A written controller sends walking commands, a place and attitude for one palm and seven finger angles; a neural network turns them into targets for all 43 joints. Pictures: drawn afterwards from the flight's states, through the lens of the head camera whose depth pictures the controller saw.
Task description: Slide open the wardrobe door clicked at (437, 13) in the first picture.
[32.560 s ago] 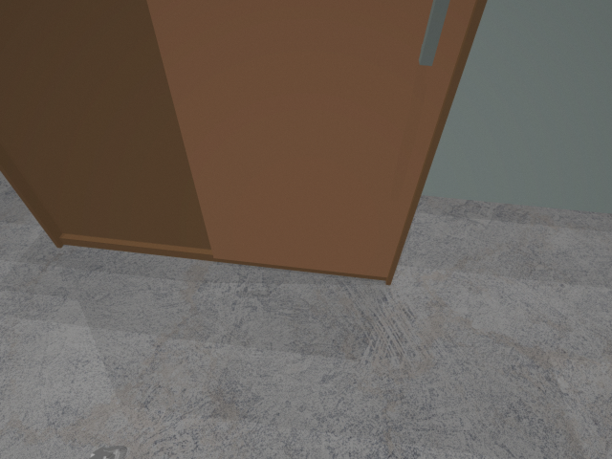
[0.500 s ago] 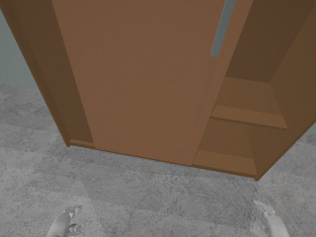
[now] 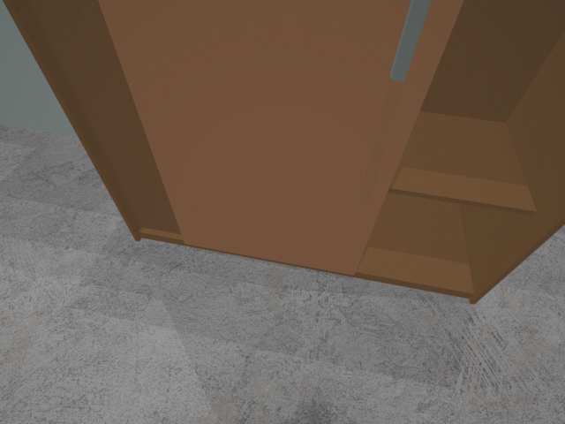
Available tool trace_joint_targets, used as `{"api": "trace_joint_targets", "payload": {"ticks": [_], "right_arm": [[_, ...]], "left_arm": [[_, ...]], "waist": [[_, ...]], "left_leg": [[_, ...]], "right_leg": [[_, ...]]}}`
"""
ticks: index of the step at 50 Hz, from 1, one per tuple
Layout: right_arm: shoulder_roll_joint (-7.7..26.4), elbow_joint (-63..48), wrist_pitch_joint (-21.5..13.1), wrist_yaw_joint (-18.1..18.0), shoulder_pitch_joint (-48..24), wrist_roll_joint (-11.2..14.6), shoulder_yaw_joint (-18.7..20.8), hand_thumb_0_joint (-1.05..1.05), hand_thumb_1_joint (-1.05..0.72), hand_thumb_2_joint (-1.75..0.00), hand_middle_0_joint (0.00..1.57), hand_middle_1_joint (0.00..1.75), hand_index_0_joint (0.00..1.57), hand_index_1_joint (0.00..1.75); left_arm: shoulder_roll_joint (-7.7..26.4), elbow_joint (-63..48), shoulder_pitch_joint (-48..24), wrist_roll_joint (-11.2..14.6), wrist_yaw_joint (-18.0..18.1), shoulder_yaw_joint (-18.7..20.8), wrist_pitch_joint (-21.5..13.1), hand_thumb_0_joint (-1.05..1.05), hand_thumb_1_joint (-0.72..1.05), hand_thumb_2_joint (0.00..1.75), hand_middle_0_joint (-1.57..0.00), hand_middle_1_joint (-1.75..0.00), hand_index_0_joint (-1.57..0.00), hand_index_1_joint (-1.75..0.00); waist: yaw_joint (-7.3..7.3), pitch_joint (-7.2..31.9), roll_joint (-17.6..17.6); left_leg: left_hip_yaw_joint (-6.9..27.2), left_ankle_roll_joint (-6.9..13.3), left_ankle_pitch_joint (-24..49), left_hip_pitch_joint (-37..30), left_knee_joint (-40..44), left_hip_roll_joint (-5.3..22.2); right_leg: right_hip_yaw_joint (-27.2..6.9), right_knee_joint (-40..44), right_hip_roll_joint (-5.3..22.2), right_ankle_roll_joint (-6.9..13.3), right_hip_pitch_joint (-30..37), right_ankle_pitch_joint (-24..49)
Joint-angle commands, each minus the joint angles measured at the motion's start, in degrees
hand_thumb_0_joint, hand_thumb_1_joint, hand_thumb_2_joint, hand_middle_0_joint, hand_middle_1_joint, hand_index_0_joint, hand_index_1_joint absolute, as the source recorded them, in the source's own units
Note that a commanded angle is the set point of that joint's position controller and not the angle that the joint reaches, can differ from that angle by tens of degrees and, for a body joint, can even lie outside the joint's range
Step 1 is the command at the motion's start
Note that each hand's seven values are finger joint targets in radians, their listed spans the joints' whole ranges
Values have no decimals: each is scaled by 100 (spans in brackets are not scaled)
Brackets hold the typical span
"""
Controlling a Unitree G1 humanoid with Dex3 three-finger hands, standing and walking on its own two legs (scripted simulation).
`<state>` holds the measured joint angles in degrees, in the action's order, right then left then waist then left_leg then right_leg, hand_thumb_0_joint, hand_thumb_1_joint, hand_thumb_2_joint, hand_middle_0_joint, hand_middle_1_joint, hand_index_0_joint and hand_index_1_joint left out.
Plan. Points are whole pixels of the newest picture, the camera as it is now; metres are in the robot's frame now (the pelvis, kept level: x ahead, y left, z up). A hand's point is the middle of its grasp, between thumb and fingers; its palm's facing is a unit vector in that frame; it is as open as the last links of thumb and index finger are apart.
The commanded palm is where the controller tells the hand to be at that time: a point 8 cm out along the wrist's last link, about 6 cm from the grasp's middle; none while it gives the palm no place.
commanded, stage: let the arm hang, fingers relaxed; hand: right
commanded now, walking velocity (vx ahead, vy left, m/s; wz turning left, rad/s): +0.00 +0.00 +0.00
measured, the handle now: (415, 8) +0.71 -0.17 +0.25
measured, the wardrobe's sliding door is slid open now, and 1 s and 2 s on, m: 0.46 0.46 0.46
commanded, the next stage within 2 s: look to check the result in 0.42 s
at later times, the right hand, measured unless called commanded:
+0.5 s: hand out of the picture +0.04 -0.18 -0.17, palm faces -0.04 +0.98 -0.21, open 7.3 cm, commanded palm none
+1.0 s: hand out of the picture +0.04 -0.18 -0.17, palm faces -0.03 +0.97 -0.22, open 7.4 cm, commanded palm none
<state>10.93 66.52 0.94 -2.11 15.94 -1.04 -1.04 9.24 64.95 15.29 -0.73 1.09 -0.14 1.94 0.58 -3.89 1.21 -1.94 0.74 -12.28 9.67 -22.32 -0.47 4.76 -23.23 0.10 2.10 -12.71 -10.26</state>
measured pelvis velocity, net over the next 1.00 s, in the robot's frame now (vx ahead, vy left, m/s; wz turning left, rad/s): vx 0.03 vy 0.00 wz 0.01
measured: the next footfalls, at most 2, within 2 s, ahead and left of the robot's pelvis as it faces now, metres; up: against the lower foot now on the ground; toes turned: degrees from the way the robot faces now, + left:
none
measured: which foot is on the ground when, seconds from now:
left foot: down 0.00-1.00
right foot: down 0.00-1.00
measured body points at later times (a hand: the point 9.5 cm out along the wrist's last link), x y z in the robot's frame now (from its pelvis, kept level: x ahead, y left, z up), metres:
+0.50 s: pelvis +0.02 +0.00 +0.00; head +0.03 +0.00 +0.45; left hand +0.02 +0.23 -0.16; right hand +0.05 -0.23 -0.16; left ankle +0.00 +0.11 -0.74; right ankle +0.03 -0.09 -0.74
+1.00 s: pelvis +0.03 +0.00 +0.00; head +0.05 +0.00 +0.45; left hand +0.05 +0.24 -0.16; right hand +0.05 -0.24 -0.16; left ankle +0.00 +0.11 -0.74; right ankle +0.03 -0.09 -0.74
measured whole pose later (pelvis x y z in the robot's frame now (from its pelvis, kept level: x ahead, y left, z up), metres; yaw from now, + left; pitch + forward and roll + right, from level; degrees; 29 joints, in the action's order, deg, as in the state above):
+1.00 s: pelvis +0.03 +0.00 +0.00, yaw +0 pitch -1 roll +0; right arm 10.9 65.8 -0.4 -2.1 12.3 -1.2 -0.8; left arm 10.9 66.0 11.2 -0.7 1.1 0.0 0.7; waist 0.5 -2.9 -0.1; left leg -1.5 0.7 -13.3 5.3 -19.5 -0.3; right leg 5.1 -20.3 -0.2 1.8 -8.1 -11.3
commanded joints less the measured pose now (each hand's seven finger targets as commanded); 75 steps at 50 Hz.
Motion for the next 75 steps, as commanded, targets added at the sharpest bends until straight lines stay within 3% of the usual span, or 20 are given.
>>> {"api": "trace_joint_targets", "payload": {"ticks": [1, 2, 4, 6, 7, 11, 16, 23, 31, 49, 72, 75], "right_arm": [[496, -201, -112, -22, 139, 14, 88, 0, -90, -90, 20, 30, 20, 30], [514, -209, -127, -31, 183, 7, 91, 0, -90, -90, 20, 30, 20, 30], [474, -226, -137, -38, 95, 12, 98, 0, -90, -90, 20, 30, 20, 30], [444, -229, -131, -41, 39, 10, 96, 0, -90, -90, 20, 30, 20, 30], [473, -252, -140, -46, 55, 0, 109, 0, -90, -90, 20, 30, 20, 30], [477, -271, -137, -40, -35, 7, 121, 0, -90, -90, 20, 30, 20, 30], [548, -300, -154, -26, -106, 8, 124, 0, -90, -90, 20, 30, 20, 30], [602, -303, -183, -30, -141, 10, 146, 0, -90, -90, 20, 30, 20, 30], [610, -230, -173, -26, -98, 17, 133, 0, -90, -90, 20, 30, 20, 30], [750, -244, -215, -24, -150, 16, 153, 0, -90, -90, 20, 30, 20, 30], [1246, -358, -274, 13, -533, 15, 234, 0, -90, -90, 20, 30, 20, 30], [1306, -366, -269, 25, -617, 24, 233, 0, -90, -90, 20, 30, 20, 30]], "left_arm": [[656, -151, 193, -31, 71, 117, -131, 0, 90, 90, -20, -30, -20, -30], [665, -156, 187, -24, 69, 121, -143, 0, 90, 90, -20, -30, -20, -30], [589, -132, 142, -30, 68, 107, -161, 0, 90, 90, -20, -30, -20, -30], [574, -83, 114, -36, 70, 105, -154, 0, 90, 90, -20, -30, -20, -30], [594, -96, 137, -30, 65, 111, -162, 0, 90, 90, -20, -30, -20, -30], [584, -72, 47, -45, 63, 104, -165, 0, 90, 90, -20, -30, -20, -30], [647, -97, -13, -36, 57, 103, -178, 0, 90, 90, -20, -30, -20, -30], [723, -98, -42, -23, 70, 107, -219, 0, 90, 90, -20, -30, -20, -30], [765, -61, -80, -20, 83, 97, -206, 0, 90, 90, -20, -30, -20, -30], [901, -73, -235, -19, 77, 122, -220, 0, 90, 90, -20, -30, -20, -30], [1395, -178, -582, -9, 46, 182, -253, 0, 90, 90, -20, -30, -20, -30], [1453, -175, -645, -17, 42, 181, -255, 0, 90, 90, -20, -30, -20, -30]], "waist": [[3, 81, -226], [-6, 234, -184], [0, 156, -216], [12, -29, -240], [1, 103, -217], [4, -28, 8], [10, -35, -74], [19, 263, -128], [18, 89, -80], [18, 206, -102], [3, 354, -185], [11, 337, -58]], "left_leg": [[575, 145, -92, 286, 468, 574], [586, 147, 66, 216, 451, 583], [575, 126, 219, 228, 428, 606], [571, 120, 140, 335, 463, 603], [578, 113, 227, 265, 447, 602], [600, 115, 199, 273, 479, 603], [607, 100, 308, 234, 515, 621], [601, 98, 708, 25, 485, 641], [604, 98, 574, 76, 569, 641], [627, 118, 894, -81, 625, 691], [653, 157, 1257, -285, 719, 746], [669, 160, 1189, -301, 745, 762]], "right_leg": [[-757, 611, 679, 27, 121, -166], [-737, 517, 671, 27, 226, 63], [-728, 532, 668, 21, 257, 261], [-719, 575, 666, 7, 236, 194], [-717, 534, 681, 11, 293, 322], [-699, 615, 667, -9, 275, 223], [-675, 627, 679, -15, 341, 340], [-676, 551, 716, -1, 611, 870], [-668, 603, 711, -5, 629, 741], [-682, 562, 716, -14, 753, 955], [-720, 634, 781, -17, 929, 1203], [-710, 685, 787, -31, 927, 1158]]}}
